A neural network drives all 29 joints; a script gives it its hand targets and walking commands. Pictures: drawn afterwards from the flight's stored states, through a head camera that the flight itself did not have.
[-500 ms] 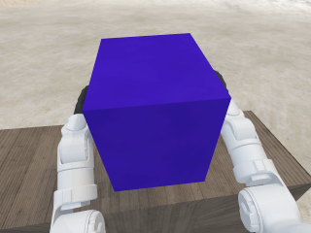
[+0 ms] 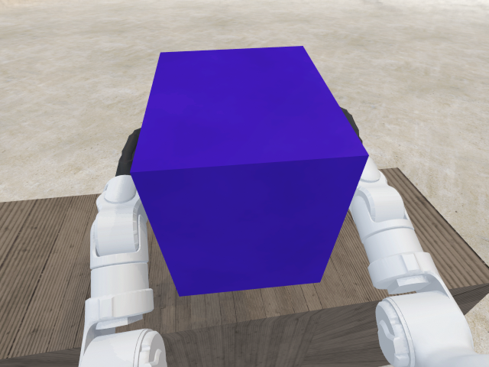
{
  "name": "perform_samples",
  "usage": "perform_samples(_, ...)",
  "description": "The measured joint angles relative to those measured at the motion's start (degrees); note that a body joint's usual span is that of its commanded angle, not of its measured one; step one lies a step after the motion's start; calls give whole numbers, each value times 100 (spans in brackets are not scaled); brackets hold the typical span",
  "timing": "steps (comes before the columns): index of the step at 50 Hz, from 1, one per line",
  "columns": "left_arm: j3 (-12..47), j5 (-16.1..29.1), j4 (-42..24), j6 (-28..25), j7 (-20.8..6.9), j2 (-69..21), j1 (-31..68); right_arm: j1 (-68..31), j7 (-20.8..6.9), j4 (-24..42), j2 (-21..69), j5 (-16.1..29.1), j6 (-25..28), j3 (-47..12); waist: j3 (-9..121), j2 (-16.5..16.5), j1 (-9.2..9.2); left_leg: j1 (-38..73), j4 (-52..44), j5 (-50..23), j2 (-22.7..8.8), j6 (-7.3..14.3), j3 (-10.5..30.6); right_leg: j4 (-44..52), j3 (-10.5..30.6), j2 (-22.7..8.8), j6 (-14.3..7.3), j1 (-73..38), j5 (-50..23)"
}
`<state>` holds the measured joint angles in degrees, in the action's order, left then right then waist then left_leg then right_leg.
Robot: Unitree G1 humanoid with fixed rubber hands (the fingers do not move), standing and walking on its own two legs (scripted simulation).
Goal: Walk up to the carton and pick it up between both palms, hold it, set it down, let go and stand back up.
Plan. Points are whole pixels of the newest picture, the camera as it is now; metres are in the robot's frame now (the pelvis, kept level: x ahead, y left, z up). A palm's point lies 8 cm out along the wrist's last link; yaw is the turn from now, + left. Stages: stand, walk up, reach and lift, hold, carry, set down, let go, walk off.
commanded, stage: hold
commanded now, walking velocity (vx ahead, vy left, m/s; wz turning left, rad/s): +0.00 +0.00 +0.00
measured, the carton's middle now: (241, 169) +0.40 +0.00 +0.16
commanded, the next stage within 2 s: none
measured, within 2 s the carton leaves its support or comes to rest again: neither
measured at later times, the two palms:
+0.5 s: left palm (129, 178) +0.35 +0.18 +0.19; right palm (346, 154) +0.37 -0.16 +0.21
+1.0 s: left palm (129, 178) +0.35 +0.18 +0.19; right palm (347, 152) +0.36 -0.16 +0.22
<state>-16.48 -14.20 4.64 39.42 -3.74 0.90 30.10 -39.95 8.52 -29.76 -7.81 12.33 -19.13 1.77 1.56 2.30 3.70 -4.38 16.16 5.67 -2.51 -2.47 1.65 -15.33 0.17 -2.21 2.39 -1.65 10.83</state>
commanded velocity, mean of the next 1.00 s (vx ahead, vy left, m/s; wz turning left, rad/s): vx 0.00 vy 0.00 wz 0.00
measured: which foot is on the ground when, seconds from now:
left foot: down 0.00-1.00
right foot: down 0.00-1.00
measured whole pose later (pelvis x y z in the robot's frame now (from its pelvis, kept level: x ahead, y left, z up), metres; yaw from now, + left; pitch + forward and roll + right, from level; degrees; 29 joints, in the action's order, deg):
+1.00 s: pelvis +0.00 +0.00 +0.00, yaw +0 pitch -6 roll +0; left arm -17.2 -14.7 6.7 39.5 -4.1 1.0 31.3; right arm -41.8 8.3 -32.2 -7.7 12.0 -19.6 2.2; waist 2.2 2.8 3.3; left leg -4.6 16.0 5.3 -2.6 -2.4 1.3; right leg -15.6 0.6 -2.1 2.4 -1.1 10.5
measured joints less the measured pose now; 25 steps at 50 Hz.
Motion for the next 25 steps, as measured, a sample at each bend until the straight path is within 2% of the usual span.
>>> perform_samples(13,10,-38,-36,53,-43,11,-148,-13,25,-51,18,67,-112,-58,118,155,30,73,35,63,-27,-30,-5,-20,4,25,-24,-75,49)
perform_samples(20,-13,-87,95,82,-70,24,-6,-116,-8,-181,32,16,-115,34,5,104,24,64,38,40,-3,-11,2,-36,-3,3,-10,-66,37)
perform_samples(25,19,-16,-75,44,-37,45,-15,-32,18,26,7,38,-24,-17,-14,60,9,-3,3,-6,-2,-3,-3,12,3,1,6,-2,-17)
